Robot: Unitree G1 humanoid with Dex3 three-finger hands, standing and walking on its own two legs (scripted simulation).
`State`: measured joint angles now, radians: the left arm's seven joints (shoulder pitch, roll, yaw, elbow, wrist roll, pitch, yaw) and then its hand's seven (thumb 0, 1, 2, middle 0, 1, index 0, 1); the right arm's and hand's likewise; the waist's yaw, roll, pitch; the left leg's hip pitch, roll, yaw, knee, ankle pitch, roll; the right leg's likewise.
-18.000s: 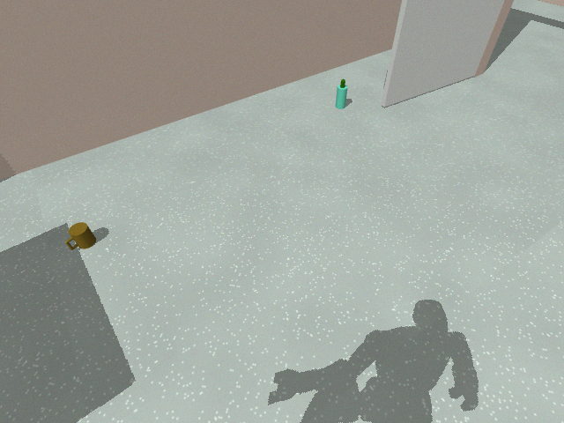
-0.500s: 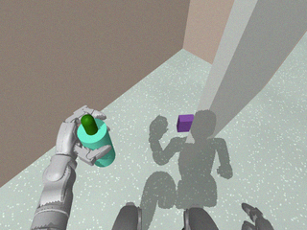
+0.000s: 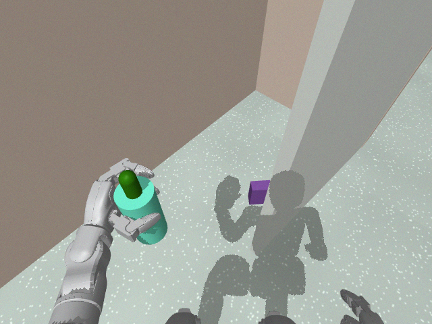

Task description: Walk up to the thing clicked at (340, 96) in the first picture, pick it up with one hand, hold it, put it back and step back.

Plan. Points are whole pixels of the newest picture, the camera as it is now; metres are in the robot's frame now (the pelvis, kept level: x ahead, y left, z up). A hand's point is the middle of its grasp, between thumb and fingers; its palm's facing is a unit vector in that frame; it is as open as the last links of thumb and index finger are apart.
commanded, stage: lift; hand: left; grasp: from the side
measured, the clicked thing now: (140, 205) +0.33 +0.17 +0.03
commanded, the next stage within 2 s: hold in 0.16 s
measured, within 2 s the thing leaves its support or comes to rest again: neither
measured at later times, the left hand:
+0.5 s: hand (140, 196) +0.33 +0.16 +0.06, palm faces -0.09 -1.00 +0.01, open 9.8 cm
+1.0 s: hand (135, 195) +0.32 +0.16 +0.08, palm faces -0.08 -1.00 +0.00, open 9.8 cm
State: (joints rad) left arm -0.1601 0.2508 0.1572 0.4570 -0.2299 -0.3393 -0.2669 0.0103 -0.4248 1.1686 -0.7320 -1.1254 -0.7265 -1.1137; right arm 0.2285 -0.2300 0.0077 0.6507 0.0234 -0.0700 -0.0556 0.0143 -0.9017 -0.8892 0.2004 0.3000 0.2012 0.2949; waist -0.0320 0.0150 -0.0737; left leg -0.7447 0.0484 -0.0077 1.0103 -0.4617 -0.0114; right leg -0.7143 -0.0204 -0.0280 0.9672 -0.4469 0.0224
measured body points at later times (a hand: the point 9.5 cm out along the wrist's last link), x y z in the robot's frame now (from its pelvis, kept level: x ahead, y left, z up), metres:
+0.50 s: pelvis +0.01 -0.01 +0.02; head +0.05 +0.00 +0.46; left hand +0.33 +0.21 +0.07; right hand +0.14 -0.26 -0.09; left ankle +0.02 +0.12 -0.68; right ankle +0.02 -0.14 -0.68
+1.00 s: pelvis +0.00 +0.00 +0.03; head +0.03 +0.00 +0.47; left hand +0.32 +0.22 +0.08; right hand +0.14 -0.25 -0.08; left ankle +0.02 +0.12 -0.68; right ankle +0.02 -0.14 -0.68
